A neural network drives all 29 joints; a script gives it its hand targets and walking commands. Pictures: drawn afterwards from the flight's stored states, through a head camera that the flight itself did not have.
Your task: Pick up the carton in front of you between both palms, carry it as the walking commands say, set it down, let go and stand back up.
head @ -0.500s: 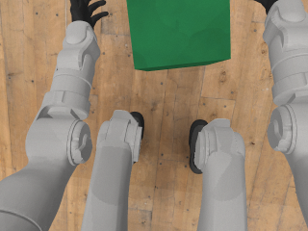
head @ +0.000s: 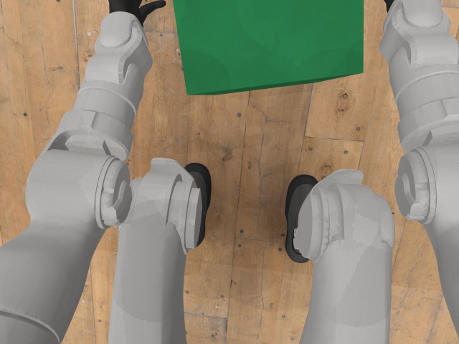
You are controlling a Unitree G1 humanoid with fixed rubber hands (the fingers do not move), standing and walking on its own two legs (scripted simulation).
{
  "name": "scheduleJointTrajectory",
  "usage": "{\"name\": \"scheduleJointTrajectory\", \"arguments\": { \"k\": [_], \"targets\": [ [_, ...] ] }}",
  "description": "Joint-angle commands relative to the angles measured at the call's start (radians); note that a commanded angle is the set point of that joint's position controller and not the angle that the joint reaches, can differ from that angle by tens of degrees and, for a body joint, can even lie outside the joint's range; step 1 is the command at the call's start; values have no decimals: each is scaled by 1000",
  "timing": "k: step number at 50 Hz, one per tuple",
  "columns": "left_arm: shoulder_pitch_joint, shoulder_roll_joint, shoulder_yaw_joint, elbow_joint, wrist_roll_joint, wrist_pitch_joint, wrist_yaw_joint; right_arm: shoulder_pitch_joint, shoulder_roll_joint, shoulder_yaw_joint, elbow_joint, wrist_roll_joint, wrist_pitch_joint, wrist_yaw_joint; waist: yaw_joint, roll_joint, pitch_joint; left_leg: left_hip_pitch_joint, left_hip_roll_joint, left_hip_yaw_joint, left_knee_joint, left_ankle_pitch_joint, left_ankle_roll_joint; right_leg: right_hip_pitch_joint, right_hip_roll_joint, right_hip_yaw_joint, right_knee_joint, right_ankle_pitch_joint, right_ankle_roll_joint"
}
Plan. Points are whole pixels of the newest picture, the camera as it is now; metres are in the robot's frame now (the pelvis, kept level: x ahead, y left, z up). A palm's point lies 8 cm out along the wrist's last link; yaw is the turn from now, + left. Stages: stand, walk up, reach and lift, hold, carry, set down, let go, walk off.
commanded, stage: reach and lift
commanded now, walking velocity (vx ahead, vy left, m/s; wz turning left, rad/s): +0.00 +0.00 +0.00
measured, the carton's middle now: (262, 20) +0.52 -0.01 -0.24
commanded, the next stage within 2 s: none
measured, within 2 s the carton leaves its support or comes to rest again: leaves its support in 0.50 s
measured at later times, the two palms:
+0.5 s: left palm (142, 3) +0.53 +0.14 -0.16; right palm out of the picture +0.54 -0.16 -0.17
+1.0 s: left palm out of the picture +0.49 +0.14 +0.02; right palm out of the picture +0.49 -0.17 +0.01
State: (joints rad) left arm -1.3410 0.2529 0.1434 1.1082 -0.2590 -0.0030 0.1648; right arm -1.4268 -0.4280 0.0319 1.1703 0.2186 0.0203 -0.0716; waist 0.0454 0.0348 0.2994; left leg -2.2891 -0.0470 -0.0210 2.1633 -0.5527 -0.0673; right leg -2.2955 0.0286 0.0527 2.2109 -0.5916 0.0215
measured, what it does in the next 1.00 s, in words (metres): rises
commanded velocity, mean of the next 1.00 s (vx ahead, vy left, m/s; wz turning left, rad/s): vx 0.00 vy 0.00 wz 0.00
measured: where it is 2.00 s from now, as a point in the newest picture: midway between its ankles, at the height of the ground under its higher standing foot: (245, 225)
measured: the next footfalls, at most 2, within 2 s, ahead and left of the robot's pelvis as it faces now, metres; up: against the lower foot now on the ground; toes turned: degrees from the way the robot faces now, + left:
none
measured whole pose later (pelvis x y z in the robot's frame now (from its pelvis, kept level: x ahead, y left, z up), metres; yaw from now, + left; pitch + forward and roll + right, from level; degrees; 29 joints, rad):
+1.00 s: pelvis -0.01 +0.01 +0.08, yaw -3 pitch +42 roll +2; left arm -1.07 -0.02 0.56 0.72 0.18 0.31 0.11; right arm -1.16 -0.10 -0.38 0.87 -0.20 0.33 -0.03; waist 0.03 0.01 -0.12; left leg -2.12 -0.11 -0.07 1.88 -0.50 -0.08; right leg -2.13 0.10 0.08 1.90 -0.51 0.05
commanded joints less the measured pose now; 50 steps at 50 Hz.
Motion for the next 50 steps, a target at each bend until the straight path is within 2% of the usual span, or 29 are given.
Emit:
{"name": "scheduleJointTrajectory", "arguments": {
  "k": [1,6,10,13,15,18,20,23,26,32,36,38,40,43,46,50],
  "targets": [
    [-160,80,19,-76,12,-19,2,-252,-74,-14,-77,-1,-17,-1,14,-126,-1140,530,-1,90,-139,339,1,610,-8,-37,-199,334,3],
    [-215,59,-3,-83,8,-19,1,-285,-56,-3,-56,3,-18,-1,4,-107,-1115,537,-1,86,-150,299,-1,571,-8,-37,-217,280,-1],
    [-279,-23,-52,-87,-11,-18,1,-344,21,42,-52,21,-22,-1,-3,-98,-1124,568,-12,85,-158,280,0,575,-3,-36,-226,255,-2],
    [-289,-71,-31,-65,17,-18,7,-361,61,39,-34,-8,-24,-5,-8,-102,-1115,576,-26,84,-164,269,1,575,3,-39,-234,241,-4],
    [-355,-233,-58,-79,38,-17,-22,-419,252,75,-37,-13,-19,23,3,-108,-1107,570,-41,85,-165,275,5,569,18,-42,-236,247,-6],
    [-534,-632,-106,-104,89,12,-122,-564,678,130,-58,-43,5,121,1,-100,-1080,545,-72,94,-144,285,16,531,50,-49,-216,264,-10],
    [-585,-779,-103,-133,134,46,-185,-554,844,103,-80,-83,29,176,-8,-91,-1049,518,-87,104,-131,270,20,509,69,-63,-205,262,-15],
    [-585,-903,-96,-184,153,81,-238,-528,966,71,-143,-109,55,221,-14,-80,-1059,510,-101,116,-118,304,22,491,85,-80,-192,299,-20],
    [-572,-1007,-127,-248,125,108,-259,-526,1046,89,-235,-96,73,239,-26,-83,-1188,554,-109,122,-107,384,22,549,90,-95,-178,383,-20],
    [-533,-1165,-237,-392,81,170,-270,-512,1199,200,-462,-59,120,222,-38,-118,-1567,642,-117,146,-122,461,14,797,99,-119,-196,518,-7],
    [-525,-1207,-305,-532,107,220,-268,-436,1310,229,-562,-85,189,211,-22,-129,-1715,671,-126,164,-187,401,8,874,120,-135,-257,482,8],
    [-501,-1211,-299,-536,141,249,-272,-388,1340,210,-540,-113,227,219,-12,-128,-1640,646,-128,163,-233,318,13,821,126,-137,-308,391,12],
    [-456,-1221,-253,-474,192,280,-282,-342,1364,167,-469,-152,258,231,0,-126,-1481,595,-129,158,-285,209,23,730,127,-136,-367,265,10],
    [-423,-1229,-157,-383,269,312,-301,-313,1365,66,-375,-223,286,251,0,-118,-1317,553,-128,145,-361,104,38,656,129,-128,-442,137,-1],
    [-415,-1239,-98,-341,316,323,-313,-307,1356,-16,-329,-280,290,262,-9,-93,-1290,575,-130,135,-423,88,39,655,134,-126,-494,113,-12],
    [-385,-1264,-64,-307,352,333,-322,-281,1353,-76,-295,-329,291,271,-24,-64,-1311,634,-134,128,-496,86,32,690,136,-124,-561,113,-19]
  ]
}}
